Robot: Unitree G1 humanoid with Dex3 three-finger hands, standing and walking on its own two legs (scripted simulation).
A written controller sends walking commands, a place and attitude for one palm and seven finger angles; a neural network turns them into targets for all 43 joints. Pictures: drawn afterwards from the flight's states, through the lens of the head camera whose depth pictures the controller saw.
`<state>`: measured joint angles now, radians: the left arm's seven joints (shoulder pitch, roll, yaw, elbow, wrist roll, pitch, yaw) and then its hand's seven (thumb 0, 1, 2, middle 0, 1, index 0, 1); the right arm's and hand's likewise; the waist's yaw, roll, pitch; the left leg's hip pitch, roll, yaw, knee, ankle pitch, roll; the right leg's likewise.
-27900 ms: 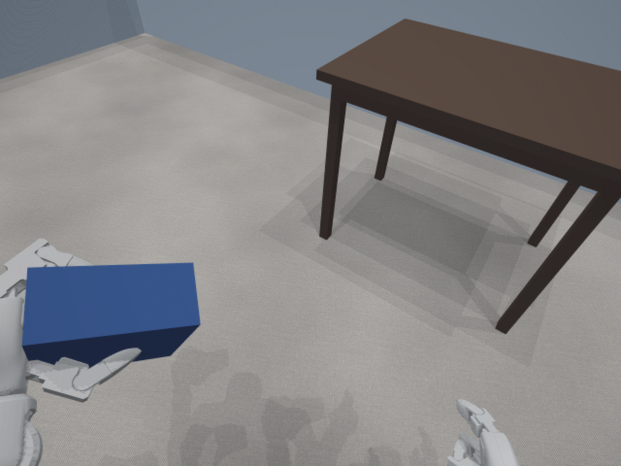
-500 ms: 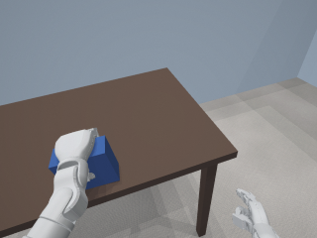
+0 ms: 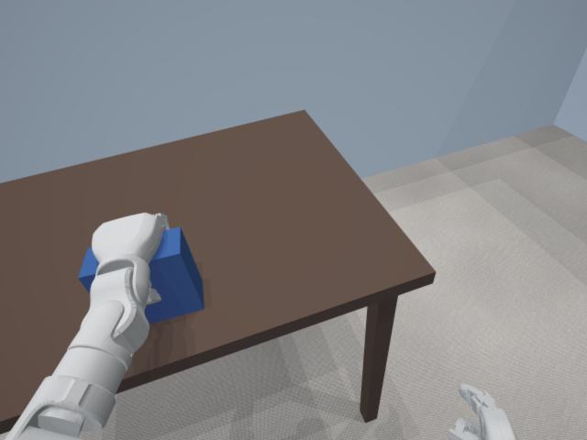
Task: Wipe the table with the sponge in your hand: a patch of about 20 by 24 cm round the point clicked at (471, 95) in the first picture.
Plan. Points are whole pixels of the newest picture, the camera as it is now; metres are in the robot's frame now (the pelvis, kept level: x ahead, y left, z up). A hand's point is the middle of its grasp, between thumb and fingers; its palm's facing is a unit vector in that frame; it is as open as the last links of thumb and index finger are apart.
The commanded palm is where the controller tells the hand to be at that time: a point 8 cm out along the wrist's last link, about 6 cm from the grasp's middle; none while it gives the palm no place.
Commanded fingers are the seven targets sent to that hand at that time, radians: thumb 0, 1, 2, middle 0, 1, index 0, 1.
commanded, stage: wipe forward along the middle lane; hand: left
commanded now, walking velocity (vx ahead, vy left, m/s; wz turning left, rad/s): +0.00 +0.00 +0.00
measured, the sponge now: (153, 289) +0.32 +0.27 +0.04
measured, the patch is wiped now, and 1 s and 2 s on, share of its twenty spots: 1.00 1.00 1.00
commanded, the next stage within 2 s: slide back across to the first lane in 0.90 s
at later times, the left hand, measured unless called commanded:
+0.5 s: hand (139, 238) +0.37 +0.30 +0.10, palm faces -0.05 +0.00 -1.00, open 10.0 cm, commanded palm +0.36 +0.30 +0.13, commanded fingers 0.00 0.10 1.30 -1.20 -1.60 -1.20 -1.60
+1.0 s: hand (136, 217) +0.42 +0.33 +0.10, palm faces -0.06 +0.00 -1.00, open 10.0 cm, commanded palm +0.41 +0.33 +0.13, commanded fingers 0.00 0.10 1.30 -1.20 -1.60 -1.20 -1.60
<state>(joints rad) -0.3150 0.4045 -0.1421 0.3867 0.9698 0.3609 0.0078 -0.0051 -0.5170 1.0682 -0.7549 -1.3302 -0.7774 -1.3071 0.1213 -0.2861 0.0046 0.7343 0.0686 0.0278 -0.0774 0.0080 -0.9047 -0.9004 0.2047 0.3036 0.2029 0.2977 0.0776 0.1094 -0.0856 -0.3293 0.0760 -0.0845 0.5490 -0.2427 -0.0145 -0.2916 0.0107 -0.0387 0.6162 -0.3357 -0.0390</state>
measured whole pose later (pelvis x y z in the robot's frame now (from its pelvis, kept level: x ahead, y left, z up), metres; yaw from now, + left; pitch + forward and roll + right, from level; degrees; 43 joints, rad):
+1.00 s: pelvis +0.00 +0.04 +0.00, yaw -2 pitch +8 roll -1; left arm -0.73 0.51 -0.03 0.94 1.03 0.21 0.10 0.01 -0.54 1.08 -0.77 -1.32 -0.79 -1.31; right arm 0.23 -0.27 -0.02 0.75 0.07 0.07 -0.05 0.00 -0.91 -0.90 0.21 0.30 0.20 0.30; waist -0.02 0.07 -0.12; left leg -0.50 0.06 -0.06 0.61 -0.25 -0.04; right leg -0.44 0.00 0.00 0.60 -0.29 0.01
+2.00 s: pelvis +0.04 +0.06 +0.00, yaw +0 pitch +6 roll -1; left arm -0.36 0.55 0.02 0.47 0.97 0.26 0.01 0.00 -0.51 1.07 -0.74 -1.34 -0.76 -1.33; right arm 0.16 -0.27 -0.01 0.68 0.07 0.10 -0.04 0.01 -0.90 -0.90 0.21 0.30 0.20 0.30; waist 0.05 0.08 -0.09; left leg -0.39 0.03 -0.06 0.57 -0.29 -0.02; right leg -0.29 -0.04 -0.01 0.50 -0.32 0.04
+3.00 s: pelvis +0.03 +0.05 +0.00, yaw +0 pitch +1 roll -1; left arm 0.04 0.49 -0.02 0.01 0.95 0.37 0.04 0.01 -0.47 1.05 -0.70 -1.35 -0.73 -1.35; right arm 0.08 -0.26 0.02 0.64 0.06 0.05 -0.03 0.01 -0.90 -0.90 0.21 0.30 0.20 0.30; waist 0.09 0.10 -0.08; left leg -0.30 0.03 -0.06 0.58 -0.29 -0.03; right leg -0.22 -0.04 -0.01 0.53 -0.33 0.03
